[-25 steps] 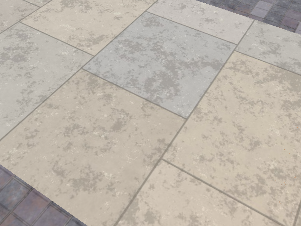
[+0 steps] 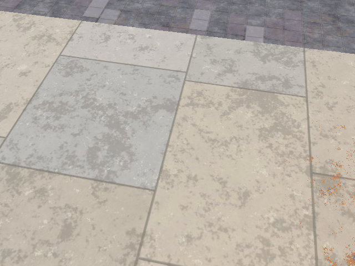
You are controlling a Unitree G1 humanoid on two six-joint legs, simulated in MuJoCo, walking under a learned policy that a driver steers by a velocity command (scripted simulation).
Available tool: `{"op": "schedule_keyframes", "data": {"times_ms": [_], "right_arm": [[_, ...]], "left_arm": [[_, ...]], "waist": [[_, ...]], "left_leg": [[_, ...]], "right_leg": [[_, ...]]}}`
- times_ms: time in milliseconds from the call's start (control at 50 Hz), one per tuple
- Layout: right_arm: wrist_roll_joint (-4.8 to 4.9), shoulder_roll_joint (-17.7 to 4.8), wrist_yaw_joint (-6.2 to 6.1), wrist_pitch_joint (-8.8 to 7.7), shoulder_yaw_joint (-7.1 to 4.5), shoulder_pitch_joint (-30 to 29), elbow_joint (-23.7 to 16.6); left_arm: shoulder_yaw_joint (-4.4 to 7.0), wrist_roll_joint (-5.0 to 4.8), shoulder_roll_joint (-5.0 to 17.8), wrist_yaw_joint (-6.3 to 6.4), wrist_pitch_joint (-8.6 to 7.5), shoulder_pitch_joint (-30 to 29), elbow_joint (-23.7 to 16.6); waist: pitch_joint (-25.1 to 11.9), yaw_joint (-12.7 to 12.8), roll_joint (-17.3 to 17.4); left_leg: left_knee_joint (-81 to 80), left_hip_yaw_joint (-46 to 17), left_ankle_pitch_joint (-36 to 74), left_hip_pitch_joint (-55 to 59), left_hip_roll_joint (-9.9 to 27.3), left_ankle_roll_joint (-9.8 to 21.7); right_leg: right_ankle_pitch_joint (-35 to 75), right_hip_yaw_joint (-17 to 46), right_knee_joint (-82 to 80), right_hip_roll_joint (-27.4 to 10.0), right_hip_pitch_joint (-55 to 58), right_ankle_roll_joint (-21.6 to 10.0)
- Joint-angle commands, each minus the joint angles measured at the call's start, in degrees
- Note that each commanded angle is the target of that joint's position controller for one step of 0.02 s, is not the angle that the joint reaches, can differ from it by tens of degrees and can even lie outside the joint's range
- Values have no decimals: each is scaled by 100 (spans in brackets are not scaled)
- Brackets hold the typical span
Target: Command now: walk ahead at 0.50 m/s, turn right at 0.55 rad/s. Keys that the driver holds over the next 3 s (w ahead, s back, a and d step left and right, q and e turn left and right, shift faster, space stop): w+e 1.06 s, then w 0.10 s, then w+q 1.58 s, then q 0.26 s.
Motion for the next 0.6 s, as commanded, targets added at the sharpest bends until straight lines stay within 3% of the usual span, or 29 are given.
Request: {"op": "schedule_keyframes", "data": {"times_ms": [20, 40, 60, 80, 100, 120, 140, 160, 180, 200, 240, 280, 360, 500, 540, 560, 600], "right_arm": [[-23, -1087, -80, 50, -231, 124, -189], [-25, -1173, -61, 100, -260, 61, -238], [1, -1225, -13, 140, -277, -42, -309], [32, -1109, 31, 137, -253, -154, -495], [84, -593, 151, 87, -191, -166, -980], [40, -978, 195, 2, -226, -850, -1178], [101, -898, 221, -72, -192, -1086, -1279], [107, -908, 200, -104, -195, -939, -1189], [9, -890, 183, -29, -201, -918, -1178], [-104, -825, 197, 94, -184, -747, -1130], [-174, -770, 246, 279, -178, -777, -1191], [-157, -760, 277, 356, -163, -1150, -1359], [-123, -851, 298, 396, -146, -2149, -1748], [-57, -879, 366, 290, -21, -3287, -2280], [-26, -983, 357, 232, -21, -3187, -2351], [-13, -1060, 334, 205, -41, -2863, -2289], [7, -1353, 211, 123, -167, -1520, -1907]], "left_arm": [[131, 20, 430, 43, -43, 401, -219], [196, 24, 545, 68, -62, 866, -94], [290, 59, 705, 113, -113, 1551, 114], [464, 131, 1204, 185, -142, 2167, 236], [587, 34, 1767, 196, -88, 1804, 60], [565, -75, 1725, 223, -10, 1943, 51], [485, -102, 1460, 270, -18, 1648, 84], [405, -125, 1149, 280, -60, 1417, 89], [348, -149, 1001, 311, -125, 1235, 65], [305, -173, 918, 333, -192, 1134, 26], [294, -217, 1005, 319, -319, 1324, 61], [325, -213, 1173, 301, -356, 1580, 88], [316, -200, 1201, 289, -324, 2158, 110], [311, -117, 1299, 369, -290, 2687, 63], [333, -96, 1395, 416, -295, 2565, -4], [346, -94, 1462, 426, -302, 2357, -68], [374, -112, 1599, 355, -351, 2000, -173]], "waist": [[-189, 450, 760], [-469, 629, 771], [-830, 957, 588], [-1275, 1259, 20], [-1548, 719, -1266], [-1384, 931, -200], [-738, 722, -1], [-296, 422, 411], [-200, 216, 462], [-253, 79, 365], [-321, 20, 229], [-266, 103, 90], [-142, 475, -170], [-70, 839, -347], [-78, 708, -424], [-136, 509, -460], [-770, -116, -286]], "left_leg": [[1098, -252, 6978, 142, 1691, 443], [1915, -262, 6976, 78, 1713, 487], [3126, -215, 6236, -384, 1652, 408], [4898, -220, 4072, -1641, 1399, 233], [7031, -785, -908, -4291, -35, -138], [7089, -1915, -520, -4938, 141, -88], [6713, -2015, 4, -5103, 436, -43], [6069, -2001, 293, -4757, 640, -49], [5641, -2045, 353, -4397, 764, -108], [5397, -2045, 402, -4051, 800, -184], [5057, -1949, 459, -3920, 776, -318], [4636, -1855, 820, -4133, 761, -419], [3712, -1826, 1583, -4751, 670, -485], [2334, -1844, 1933, -4839, 266, -313], [1888, -1926, 1837, -4328, 175, -183], [1638, -1925, 1679, -3725, 85, -94], [1231, -1805, 1537, -1812, -158, 118]], "right_leg": [[-778, -330, -137, 512, 627, -368], [-1001, -312, -318, 674, 1150, -504], [-862, -162, -856, 794, 2140, -664], [-1359, 1166, -1270, -111, 3400, -990], [-1070, 4515, -1918, -1680, 4900, -1905], [-937, 4615, -2366, -1733, 4635, -1918], [-695, 3887, -2447, -1650, 4049, -1701], [44, 3333, -2553, -1389, 3292, -1397], [596, 2865, -2567, -1058, 2866, -1178], [967, 2525, -2599, -826, 2606, -1082], [1593, 2273, -2602, -604, 2441, -1037], [1730, 2170, -2651, -462, 2397, -941], [1752, 2335, -2643, -380, 2827, -666], [2253, 2722, -2198, -487, 3679, -633], [2487, 2868, -2012, -563, 3680, -506], [2768, 2849, -1841, -537, 3480, -375], [3717, 2637, -506, -193, 3036, -96]]}}
Next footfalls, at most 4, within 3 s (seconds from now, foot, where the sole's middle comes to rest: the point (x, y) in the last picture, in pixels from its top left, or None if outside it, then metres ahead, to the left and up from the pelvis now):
0.08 right None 0.18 -0.07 -0.77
0.62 left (177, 239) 0.55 0.01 -0.77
1.16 right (263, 214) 0.64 -0.33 -0.77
1.72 left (259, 146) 0.97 -0.38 -0.77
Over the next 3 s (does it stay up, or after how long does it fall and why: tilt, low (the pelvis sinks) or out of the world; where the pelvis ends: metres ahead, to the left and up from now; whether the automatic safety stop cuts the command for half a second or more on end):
stays up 1.42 -0.49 0.01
